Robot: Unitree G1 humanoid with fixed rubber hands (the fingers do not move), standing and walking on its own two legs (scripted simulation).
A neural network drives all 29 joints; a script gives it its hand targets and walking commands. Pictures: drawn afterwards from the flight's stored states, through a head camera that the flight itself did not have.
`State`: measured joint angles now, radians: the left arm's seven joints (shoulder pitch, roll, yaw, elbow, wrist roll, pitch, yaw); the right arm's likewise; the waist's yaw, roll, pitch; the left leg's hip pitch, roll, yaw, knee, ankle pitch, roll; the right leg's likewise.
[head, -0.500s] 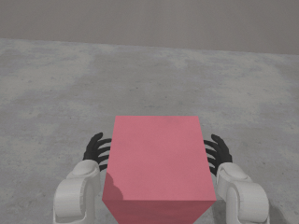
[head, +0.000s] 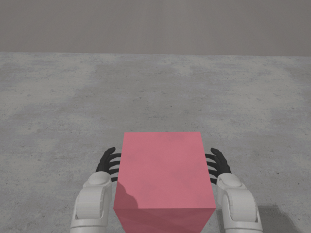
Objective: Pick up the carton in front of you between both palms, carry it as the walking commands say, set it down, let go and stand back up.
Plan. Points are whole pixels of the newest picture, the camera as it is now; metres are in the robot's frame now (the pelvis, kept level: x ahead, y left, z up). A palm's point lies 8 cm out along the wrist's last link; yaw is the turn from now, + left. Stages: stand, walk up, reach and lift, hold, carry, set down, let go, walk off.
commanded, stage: carry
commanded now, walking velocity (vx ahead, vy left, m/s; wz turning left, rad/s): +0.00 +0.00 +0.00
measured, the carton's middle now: (162, 186) +0.28 +0.00 -0.05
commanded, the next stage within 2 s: hold in 1.24 s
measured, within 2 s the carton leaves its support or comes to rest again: neither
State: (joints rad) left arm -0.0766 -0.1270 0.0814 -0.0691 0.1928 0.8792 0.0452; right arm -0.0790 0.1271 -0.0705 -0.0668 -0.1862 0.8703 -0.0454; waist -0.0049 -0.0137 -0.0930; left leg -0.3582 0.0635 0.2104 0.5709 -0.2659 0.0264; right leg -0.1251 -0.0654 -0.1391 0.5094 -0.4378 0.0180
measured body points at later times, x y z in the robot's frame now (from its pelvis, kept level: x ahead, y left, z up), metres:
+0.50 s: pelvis -0.04 +0.00 +0.00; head -0.05 +0.00 +0.45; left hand +0.26 +0.15 +0.03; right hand +0.26 -0.15 +0.03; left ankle +0.02 +0.10 -0.73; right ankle -0.11 -0.11 -0.73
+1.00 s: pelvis -0.05 -0.01 +0.00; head -0.07 -0.01 +0.45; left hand +0.24 +0.14 +0.03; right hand +0.24 -0.16 +0.03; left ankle +0.02 +0.10 -0.73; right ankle -0.11 -0.11 -0.73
